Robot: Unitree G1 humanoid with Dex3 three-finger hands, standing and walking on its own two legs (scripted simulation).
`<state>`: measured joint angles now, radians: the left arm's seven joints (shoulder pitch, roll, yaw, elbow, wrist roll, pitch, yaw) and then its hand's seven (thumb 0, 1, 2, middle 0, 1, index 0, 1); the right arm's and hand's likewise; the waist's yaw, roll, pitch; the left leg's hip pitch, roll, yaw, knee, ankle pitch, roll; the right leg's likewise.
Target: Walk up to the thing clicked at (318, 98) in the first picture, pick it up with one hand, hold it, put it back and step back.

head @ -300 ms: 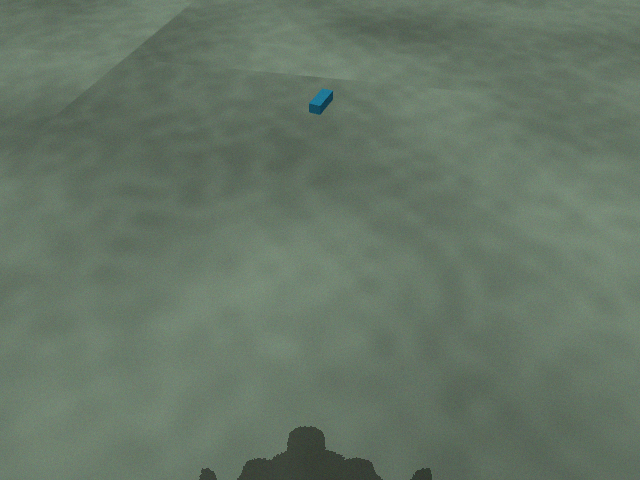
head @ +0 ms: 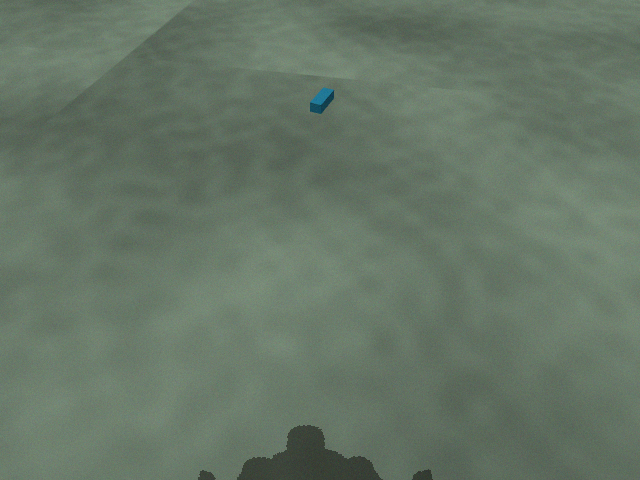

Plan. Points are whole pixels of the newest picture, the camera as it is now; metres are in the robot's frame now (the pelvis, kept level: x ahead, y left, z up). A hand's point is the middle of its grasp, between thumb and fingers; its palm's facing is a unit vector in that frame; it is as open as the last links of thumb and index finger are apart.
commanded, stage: stand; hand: left
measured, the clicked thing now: (322, 100) +2.28 -0.01 -0.75
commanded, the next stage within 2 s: walk up in 0.82 s
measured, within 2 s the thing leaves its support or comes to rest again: neither
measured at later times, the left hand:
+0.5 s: hand out of the picture +0.08 +0.25 -0.16, palm faces -0.03 -0.94 -0.34, open 7.4 cm
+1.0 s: hand out of the picture +0.10 +0.30 -0.13, palm faces +0.21 -0.93 -0.30, open 7.4 cm
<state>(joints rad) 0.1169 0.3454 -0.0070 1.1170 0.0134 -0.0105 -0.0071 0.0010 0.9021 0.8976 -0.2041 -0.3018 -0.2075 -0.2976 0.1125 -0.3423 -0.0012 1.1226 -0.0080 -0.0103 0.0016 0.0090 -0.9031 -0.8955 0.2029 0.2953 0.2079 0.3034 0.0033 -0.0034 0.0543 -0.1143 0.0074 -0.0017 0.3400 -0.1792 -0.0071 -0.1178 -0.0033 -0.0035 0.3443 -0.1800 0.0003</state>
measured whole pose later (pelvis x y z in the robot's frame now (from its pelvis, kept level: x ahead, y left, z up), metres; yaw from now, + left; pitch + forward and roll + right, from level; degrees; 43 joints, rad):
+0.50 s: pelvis +0.00 +0.00 +0.00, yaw +0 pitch -2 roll +0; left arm 0.12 0.35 -0.01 1.11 0.01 -0.01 -0.01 0.00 0.90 0.90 -0.20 -0.30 -0.21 -0.30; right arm 0.11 -0.35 0.00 1.12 -0.01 -0.01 0.00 0.01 -0.90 -0.90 0.20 0.30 0.21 0.30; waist 0.00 0.00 0.05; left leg -0.11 0.01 0.00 0.33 -0.18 -0.01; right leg -0.11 0.00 -0.01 0.34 -0.18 0.00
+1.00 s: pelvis +0.02 +0.01 +0.00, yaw +10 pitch -2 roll +0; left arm 0.11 0.42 0.11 0.91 0.05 -0.03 -0.10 0.00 0.90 0.90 -0.21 -0.30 -0.21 -0.30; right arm 0.26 -0.42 -0.06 1.06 -0.02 0.00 0.07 0.01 -0.90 -0.90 0.21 0.30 0.21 0.30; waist 0.04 -0.07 0.02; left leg -0.42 0.05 0.10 0.81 -0.40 0.00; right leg -0.06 -0.08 -0.18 0.37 -0.31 -0.03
